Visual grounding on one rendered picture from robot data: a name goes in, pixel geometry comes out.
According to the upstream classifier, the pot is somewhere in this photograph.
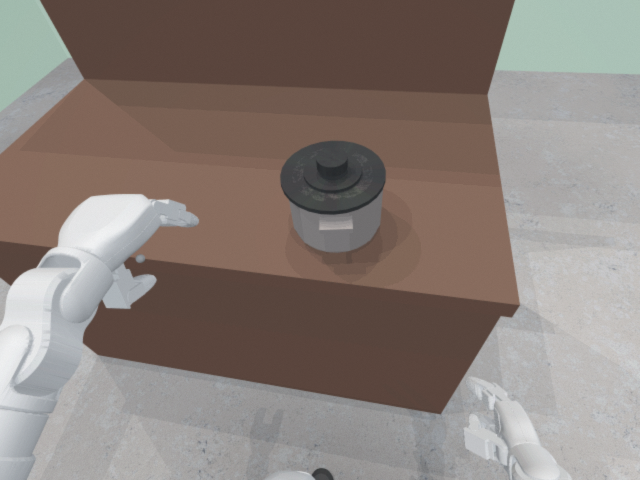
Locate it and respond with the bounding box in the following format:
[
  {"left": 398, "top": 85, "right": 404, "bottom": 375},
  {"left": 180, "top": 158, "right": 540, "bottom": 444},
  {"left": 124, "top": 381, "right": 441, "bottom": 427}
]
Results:
[{"left": 289, "top": 190, "right": 383, "bottom": 253}]

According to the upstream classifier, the right robot hand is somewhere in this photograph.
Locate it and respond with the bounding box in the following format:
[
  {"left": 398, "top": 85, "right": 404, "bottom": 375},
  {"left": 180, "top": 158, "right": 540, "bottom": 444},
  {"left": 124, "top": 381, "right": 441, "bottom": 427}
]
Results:
[{"left": 463, "top": 377, "right": 541, "bottom": 473}]

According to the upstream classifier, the left robot hand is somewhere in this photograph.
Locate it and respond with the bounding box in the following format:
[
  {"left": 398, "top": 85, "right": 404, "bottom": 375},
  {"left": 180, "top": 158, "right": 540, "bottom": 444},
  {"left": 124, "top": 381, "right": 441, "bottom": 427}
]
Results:
[{"left": 57, "top": 194, "right": 199, "bottom": 309}]

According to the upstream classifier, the robot right forearm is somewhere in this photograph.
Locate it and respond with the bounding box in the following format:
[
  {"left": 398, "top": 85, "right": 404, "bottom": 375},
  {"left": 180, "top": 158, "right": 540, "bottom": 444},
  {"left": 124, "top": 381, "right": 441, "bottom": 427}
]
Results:
[{"left": 507, "top": 443, "right": 572, "bottom": 480}]

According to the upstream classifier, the knob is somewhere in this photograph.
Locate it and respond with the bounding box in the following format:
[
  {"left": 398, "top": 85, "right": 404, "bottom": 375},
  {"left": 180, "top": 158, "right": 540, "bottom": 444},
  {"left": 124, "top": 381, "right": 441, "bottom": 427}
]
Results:
[{"left": 316, "top": 147, "right": 348, "bottom": 177}]

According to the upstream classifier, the table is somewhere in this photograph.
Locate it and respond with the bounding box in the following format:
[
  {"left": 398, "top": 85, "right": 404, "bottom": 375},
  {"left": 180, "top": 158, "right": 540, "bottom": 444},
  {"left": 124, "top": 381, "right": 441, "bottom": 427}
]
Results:
[{"left": 0, "top": 0, "right": 520, "bottom": 414}]

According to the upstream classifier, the robot left forearm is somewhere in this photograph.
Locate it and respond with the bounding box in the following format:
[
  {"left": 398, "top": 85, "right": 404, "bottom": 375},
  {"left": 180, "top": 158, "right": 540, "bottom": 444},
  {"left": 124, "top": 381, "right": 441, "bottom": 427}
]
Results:
[{"left": 0, "top": 246, "right": 114, "bottom": 480}]

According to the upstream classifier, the lid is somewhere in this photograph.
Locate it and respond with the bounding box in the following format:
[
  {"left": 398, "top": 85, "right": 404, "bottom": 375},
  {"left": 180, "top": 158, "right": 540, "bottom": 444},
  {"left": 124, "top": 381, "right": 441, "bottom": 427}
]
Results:
[{"left": 280, "top": 141, "right": 386, "bottom": 215}]

